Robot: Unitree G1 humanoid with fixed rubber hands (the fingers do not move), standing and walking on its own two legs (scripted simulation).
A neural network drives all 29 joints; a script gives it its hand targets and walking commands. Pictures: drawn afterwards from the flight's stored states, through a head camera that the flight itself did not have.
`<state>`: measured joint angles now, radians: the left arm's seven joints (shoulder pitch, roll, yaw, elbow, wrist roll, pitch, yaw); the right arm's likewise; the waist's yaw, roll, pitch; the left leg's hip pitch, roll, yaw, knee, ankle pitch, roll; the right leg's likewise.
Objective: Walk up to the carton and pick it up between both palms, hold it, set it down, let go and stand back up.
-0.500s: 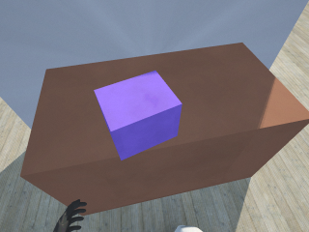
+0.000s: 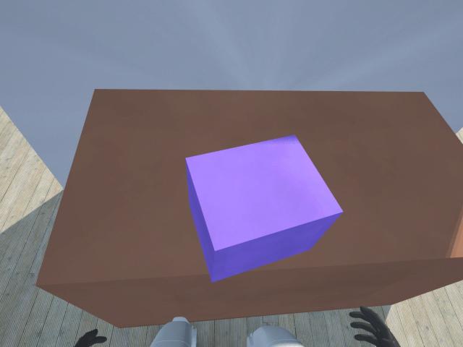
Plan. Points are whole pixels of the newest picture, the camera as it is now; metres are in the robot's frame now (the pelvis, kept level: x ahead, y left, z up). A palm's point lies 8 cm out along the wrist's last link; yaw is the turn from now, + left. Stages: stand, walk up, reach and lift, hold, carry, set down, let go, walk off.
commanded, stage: walk up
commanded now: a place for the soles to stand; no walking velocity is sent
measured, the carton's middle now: (253, 208) +0.36 -0.05 -0.02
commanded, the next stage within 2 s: none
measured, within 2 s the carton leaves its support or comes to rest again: neither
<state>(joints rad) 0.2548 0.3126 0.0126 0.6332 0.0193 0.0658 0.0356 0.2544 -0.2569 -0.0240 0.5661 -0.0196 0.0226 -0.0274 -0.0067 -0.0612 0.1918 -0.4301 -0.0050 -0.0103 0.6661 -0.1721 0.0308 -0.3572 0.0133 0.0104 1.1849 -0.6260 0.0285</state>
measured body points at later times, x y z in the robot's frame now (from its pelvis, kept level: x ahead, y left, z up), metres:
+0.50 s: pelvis -0.07 -0.05 +0.02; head -0.06 -0.08 +0.47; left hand +0.03 +0.24 -0.06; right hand +0.03 -0.33 -0.11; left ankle -0.06 +0.12 -0.64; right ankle -0.04 -0.14 -0.71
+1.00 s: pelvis -0.05 -0.04 +0.01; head -0.04 -0.05 +0.46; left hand +0.01 +0.24 -0.09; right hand +0.08 -0.30 -0.10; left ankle -0.10 +0.08 -0.71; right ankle -0.02 -0.16 -0.71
